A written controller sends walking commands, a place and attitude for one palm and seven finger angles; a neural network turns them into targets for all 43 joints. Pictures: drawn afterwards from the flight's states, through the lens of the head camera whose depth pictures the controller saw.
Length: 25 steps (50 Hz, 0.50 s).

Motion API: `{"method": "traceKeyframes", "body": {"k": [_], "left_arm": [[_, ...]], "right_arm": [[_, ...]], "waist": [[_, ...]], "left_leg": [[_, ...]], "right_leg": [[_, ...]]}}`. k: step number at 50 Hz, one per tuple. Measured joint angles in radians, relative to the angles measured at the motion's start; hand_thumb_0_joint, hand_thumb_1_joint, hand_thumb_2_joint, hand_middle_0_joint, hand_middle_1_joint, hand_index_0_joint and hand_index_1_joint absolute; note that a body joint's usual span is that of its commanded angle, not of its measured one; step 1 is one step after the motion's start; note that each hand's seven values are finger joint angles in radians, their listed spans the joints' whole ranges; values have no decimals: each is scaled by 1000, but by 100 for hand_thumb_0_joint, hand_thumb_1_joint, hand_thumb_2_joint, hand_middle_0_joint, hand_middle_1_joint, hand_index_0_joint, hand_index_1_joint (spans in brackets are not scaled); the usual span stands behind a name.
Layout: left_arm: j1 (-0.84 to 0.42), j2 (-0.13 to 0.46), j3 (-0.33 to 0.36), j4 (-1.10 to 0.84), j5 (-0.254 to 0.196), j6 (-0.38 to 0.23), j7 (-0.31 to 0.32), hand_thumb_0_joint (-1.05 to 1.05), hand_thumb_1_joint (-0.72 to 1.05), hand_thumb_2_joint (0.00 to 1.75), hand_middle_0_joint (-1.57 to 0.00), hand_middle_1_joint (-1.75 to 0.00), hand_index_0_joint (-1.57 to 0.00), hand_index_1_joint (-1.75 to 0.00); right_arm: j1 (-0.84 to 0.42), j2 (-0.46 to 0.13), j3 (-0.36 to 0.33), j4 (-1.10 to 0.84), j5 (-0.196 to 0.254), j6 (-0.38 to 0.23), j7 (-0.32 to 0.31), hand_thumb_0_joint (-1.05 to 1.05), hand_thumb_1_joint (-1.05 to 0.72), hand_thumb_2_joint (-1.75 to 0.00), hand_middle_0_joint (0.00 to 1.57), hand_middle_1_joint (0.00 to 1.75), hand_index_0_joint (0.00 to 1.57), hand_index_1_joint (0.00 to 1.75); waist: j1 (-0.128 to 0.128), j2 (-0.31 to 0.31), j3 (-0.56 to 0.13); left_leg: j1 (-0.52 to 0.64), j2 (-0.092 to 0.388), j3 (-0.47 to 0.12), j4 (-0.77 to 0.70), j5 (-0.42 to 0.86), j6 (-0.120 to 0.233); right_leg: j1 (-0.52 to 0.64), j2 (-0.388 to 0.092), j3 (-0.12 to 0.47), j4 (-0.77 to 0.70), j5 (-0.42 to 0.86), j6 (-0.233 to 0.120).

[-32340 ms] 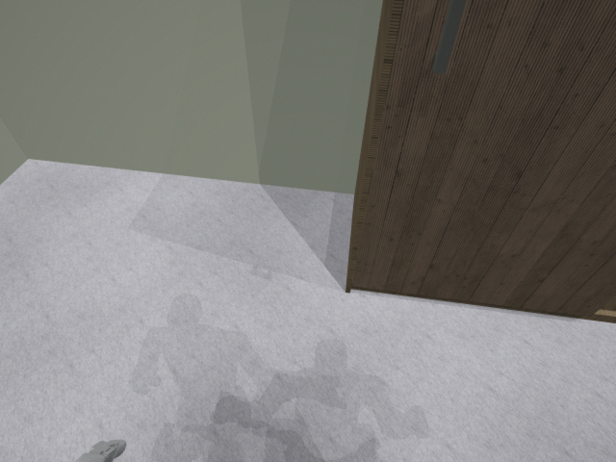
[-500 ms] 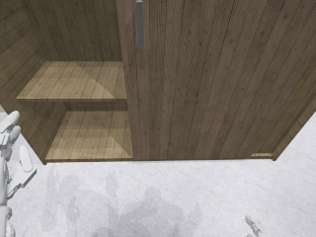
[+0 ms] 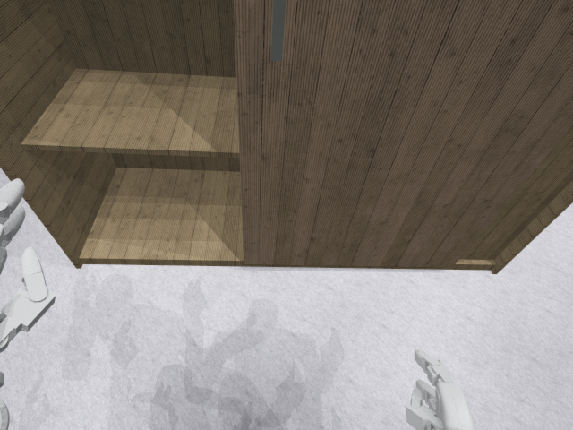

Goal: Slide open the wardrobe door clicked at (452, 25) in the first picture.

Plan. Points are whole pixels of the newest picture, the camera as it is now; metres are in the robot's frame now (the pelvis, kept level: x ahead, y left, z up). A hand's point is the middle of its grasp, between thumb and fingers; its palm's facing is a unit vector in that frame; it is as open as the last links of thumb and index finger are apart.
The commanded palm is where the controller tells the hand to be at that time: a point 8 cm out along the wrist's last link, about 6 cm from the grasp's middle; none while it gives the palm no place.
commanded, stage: stop stepping back and stand still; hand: left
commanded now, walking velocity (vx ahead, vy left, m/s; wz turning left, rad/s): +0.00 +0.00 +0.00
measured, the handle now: (278, 10) +0.77 +0.09 +0.22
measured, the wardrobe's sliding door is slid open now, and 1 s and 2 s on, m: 0.64 0.64 0.64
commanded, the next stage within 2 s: let the arm hang, fingers relaxed in 0.08 s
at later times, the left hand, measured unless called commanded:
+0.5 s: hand out of the picture +0.03 +0.17 -0.18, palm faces -0.01 -0.98 -0.18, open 7.1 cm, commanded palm none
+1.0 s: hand out of the picture +0.02 +0.19 -0.17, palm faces -0.01 -0.97 -0.25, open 7.4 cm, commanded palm none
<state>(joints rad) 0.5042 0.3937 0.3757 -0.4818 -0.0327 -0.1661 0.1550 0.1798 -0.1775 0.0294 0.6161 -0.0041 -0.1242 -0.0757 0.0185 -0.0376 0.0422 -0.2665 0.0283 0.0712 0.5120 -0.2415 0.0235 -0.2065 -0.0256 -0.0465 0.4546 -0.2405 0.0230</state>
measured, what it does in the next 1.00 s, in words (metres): stands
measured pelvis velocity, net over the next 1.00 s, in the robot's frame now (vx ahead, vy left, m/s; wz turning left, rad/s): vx -0.01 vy -0.01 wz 0.01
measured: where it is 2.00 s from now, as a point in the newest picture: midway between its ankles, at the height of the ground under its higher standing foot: outside the picture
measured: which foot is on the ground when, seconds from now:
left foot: down 0.00-1.00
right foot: down 0.00-1.00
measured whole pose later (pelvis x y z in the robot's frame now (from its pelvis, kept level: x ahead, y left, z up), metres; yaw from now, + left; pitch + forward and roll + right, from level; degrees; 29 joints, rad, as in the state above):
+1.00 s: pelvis -0.01 -0.01 +0.00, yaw +1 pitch +0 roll +0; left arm 0.19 0.20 0.00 1.11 0.02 0.01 0.03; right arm 0.21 -0.18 -0.01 1.11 -0.02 0.02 -0.02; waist -0.01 0.02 0.05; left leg -0.25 0.02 0.06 0.43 -0.18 0.01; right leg -0.21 -0.03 -0.06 0.43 -0.22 0.01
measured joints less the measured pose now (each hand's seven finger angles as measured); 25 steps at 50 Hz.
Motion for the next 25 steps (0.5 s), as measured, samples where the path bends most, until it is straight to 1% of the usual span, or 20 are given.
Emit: {"method": "traceKeyframes", "body": {"k": [4, 9, 10, 11, 13, 14, 16, 18, 20, 23, 24, 25], "left_arm": [[10, 18, 25, -8, -4, -15, 5, 2, 89, 89, -22, -30, -21, -30], [14, 6, 25, 27, -8, -12, 4, 1, 89, 89, -21, -30, -21, -30], [-10, 9, 1, 87, 9, -27, -11, 1, 89, 89, -21, -30, -21, -30], [-57, 17, -42, 187, 22, -17, -38, 1, 89, 89, -21, -30, -21, -30], [-153, 12, -136, 432, 36, 59, -88, 1, 90, 90, -21, -30, -20, -30], [-191, 0, -177, 561, 42, 100, -106, 0, 90, 90, -20, -30, -20, -30], [-240, -33, -249, 798, 50, 169, -129, 0, 90, 90, -20, -30, -20, -30], [-258, -76, -309, 985, 57, 208, -142, 1, 90, 90, -20, -30, -20, -30], [-257, -121, -356, 1125, 60, 227, -149, 1, 91, 89, -20, -30, -20, -30], [-240, -185, -405, 1276, 59, 234, -155, 1, 91, 89, -20, -30, -20, -30], [-236, -198, -397, 1313, 55, 230, -143, 1, 93, 89, -21, -30, -20, -30], [-234, -195, -387, 1343, 54, 225, -133, 1, 96, 89, -21, -30, -20, -30]], "right_arm": [[2, -4, -5, -1, 2, 4, 0, 2, -90, -90, 20, 30, 20, 30], [7, -10, -10, 4, 6, 11, -1, 2, -90, -90, 20, 30, 20, 30], [5, -22, -17, 28, 8, -9, 18, 2, -90, -90, 20, 30, 20, 30], [-2, -42, -23, 58, 11, -11, 42, 1, -90, -90, 20, 30, 20, 30], [-30, -86, -28, 113, 11, 25, 76, 1, -90, -90, 20, 30, 20, 30], [-44, -102, -31, 135, 7, 46, 85, 1, -90, -90, 20, 30, 20, 30], [-64, -118, -33, 163, -1, 80, 92, 1, -90, -90, 20, 30, 20, 30], [-64, -119, -33, 183, -8, 101, 93, 1, -90, -90, 20, 30, 20, 30], [-46, -108, -32, 206, -14, 119, 92, 1, -90, -90, 20, 30, 20, 30], [-8, -85, -29, 256, -21, 143, 89, 1, -90, -90, 20, 30, 20, 30], [6, -75, -28, 276, -22, 149, 87, 1, -90, -90, 20, 30, 20, 30], [20, -65, -28, 296, -22, 154, 85, 1, -90, -90, 20, 30, 20, 30]], "waist": [[-2, 6, -2], [-3, 21, -14], [-2, 31, -25], [3, 43, -37], [7, 71, -57], [1, 82, -63], [-17, 91, -61], [-35, 84, -49], [-46, 59, -32], [-48, 14, -1], [-45, 2, 10], [-40, -8, 20]], "left_leg": [[-2, -2, 1, -5, 3, 3], [0, -4, 4, -11, 5, 5], [-16, -5, -1, 1, 4, 6], [-36, -10, -6, 19, 0, 8], [-69, -20, -9, 58, -12, 15], [-82, -25, -8, 74, -18, 18], [-93, -32, -2, 93, -25, 21], [-91, -33, 0, 96, -24, 18], [-85, -34, -3, 88, -17, 12], [-73, -29, -11, 67, -3, 2], [-71, -25, -16, 59, 3, -1], [-69, -21, -22, 51, 9, -4]], "right_leg": [[0, -2, 1, -10, 6, 4], [2, -4, 4, -16, 9, 7], [-13, -5, -3, -3, 8, 5], [-31, -11, -9, 19, -1, 5], [-68, -23, -11, 72, -26, 9], [-87, -29, -9, 101, -39, 9], [-109, -39, -3, 144, -57, 11], [-114, -41, 0, 160, -63, 14], [-112, -41, -2, 163, -65, 7], [-100, -35, -11, 147, -56, -3], [-95, -31, -16, 135, -50, -6], [-89, -26, -22, 121, -42, -10]]}}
